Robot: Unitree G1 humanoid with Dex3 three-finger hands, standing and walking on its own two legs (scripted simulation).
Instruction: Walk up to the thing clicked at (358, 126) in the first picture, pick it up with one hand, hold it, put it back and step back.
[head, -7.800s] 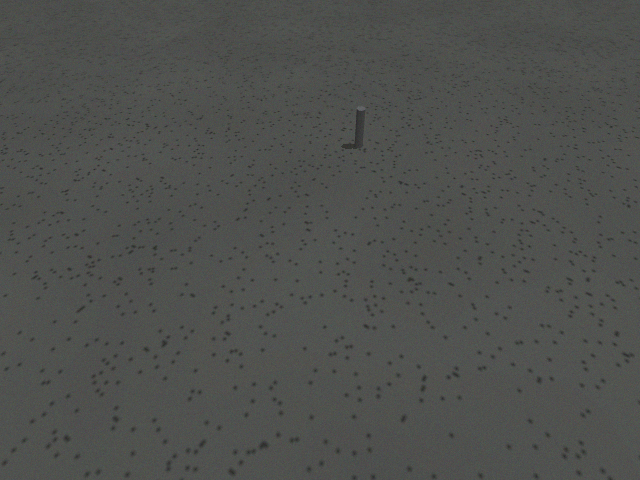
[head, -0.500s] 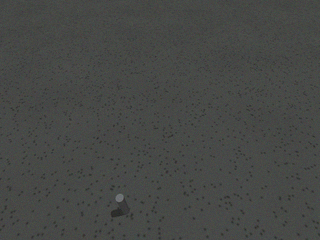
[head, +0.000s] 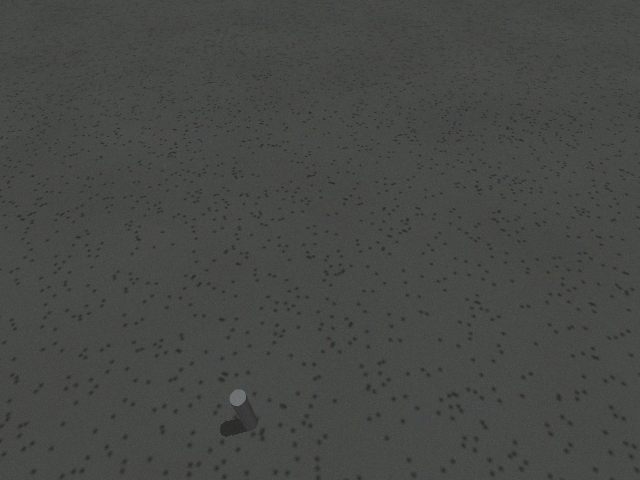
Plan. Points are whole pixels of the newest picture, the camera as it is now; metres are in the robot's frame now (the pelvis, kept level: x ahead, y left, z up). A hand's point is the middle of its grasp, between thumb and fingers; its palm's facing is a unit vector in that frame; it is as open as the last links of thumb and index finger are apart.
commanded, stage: stand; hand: left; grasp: from the side
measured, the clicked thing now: (244, 411) +0.41 +0.26 -0.67
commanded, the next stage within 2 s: go down in 0.36 s
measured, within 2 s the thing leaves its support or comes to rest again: neither
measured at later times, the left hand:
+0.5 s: hand out of the picture +0.07 +0.26 -0.16, palm faces +0.00 -0.94 -0.34, open 7.4 cm
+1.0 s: hand out of the picture +0.15 +0.28 -0.19, palm faces +0.07 -0.94 -0.34, open 16.6 cm
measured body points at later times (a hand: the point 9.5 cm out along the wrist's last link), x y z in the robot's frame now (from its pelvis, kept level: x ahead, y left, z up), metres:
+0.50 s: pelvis +0.00 +0.00 +0.00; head +0.01 +0.00 +0.45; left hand +0.07 +0.30 -0.13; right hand +0.08 -0.30 -0.13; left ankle +0.01 +0.13 -0.75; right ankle -0.03 -0.12 -0.75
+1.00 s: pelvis -0.01 +0.01 -0.05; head +0.06 +0.02 +0.39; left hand +0.14 +0.33 -0.16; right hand +0.10 -0.25 -0.16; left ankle +0.01 +0.13 -0.75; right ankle -0.03 -0.12 -0.75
